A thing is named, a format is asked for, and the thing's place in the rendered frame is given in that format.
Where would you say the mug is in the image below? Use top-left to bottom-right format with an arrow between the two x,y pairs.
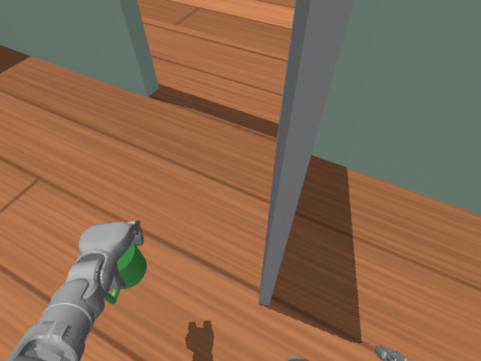
104,242 -> 147,305

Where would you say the left robot arm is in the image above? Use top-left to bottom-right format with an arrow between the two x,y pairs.
5,249 -> 117,361

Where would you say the left robot hand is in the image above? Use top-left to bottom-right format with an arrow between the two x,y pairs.
78,221 -> 144,290

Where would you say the right robot hand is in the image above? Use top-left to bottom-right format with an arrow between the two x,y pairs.
375,345 -> 407,361

